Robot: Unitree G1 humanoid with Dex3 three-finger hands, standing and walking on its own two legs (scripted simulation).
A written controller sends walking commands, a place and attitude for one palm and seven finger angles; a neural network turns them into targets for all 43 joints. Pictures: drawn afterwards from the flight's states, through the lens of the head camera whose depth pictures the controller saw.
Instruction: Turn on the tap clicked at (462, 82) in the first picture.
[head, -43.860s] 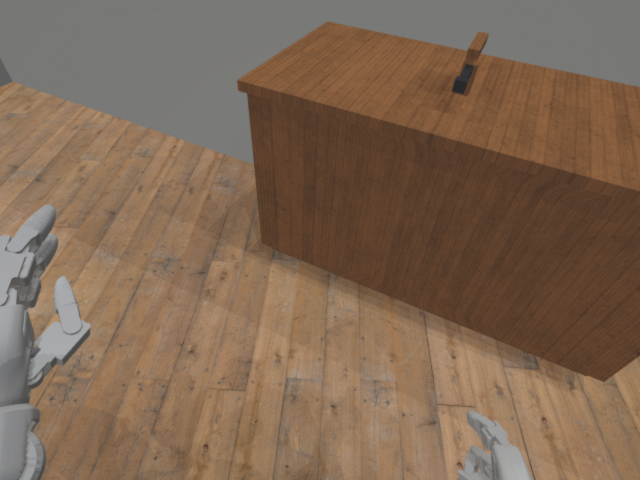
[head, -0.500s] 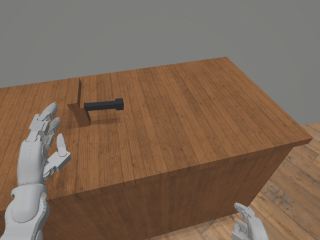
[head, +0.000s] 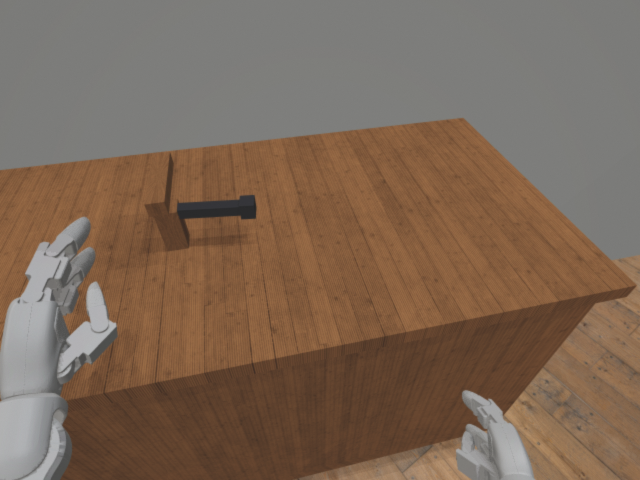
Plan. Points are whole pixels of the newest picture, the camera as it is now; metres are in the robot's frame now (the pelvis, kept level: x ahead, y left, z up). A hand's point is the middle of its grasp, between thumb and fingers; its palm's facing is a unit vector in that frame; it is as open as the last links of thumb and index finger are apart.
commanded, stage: step back with the hand held close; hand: left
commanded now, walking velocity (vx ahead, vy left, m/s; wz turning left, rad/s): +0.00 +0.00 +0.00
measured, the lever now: (247, 207) +0.50 +0.20 +0.07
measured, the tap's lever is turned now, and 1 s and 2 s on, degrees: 82 82 82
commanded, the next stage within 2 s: stop stepping back and stand still in 1.44 s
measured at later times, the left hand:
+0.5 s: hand (95, 361) +0.17 +0.25 +0.14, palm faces +0.31 -0.85 -0.42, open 7.4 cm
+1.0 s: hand (38, 398) +0.13 +0.27 +0.15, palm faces +0.40 -0.84 -0.35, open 7.4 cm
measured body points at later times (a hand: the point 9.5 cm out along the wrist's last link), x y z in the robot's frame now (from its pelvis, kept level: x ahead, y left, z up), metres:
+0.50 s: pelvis -0.04 +0.01 -0.01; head -0.01 +0.01 +0.44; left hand +0.15 +0.29 +0.16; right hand +0.15 -0.23 -0.09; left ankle +0.01 +0.11 -0.74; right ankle -0.02 -0.10 -0.74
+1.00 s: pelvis -0.08 +0.02 -0.02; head -0.05 +0.05 +0.43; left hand +0.10 +0.31 +0.17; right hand +0.11 -0.21 -0.09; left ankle -0.05 +0.14 -0.75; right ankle -0.02 -0.09 -0.74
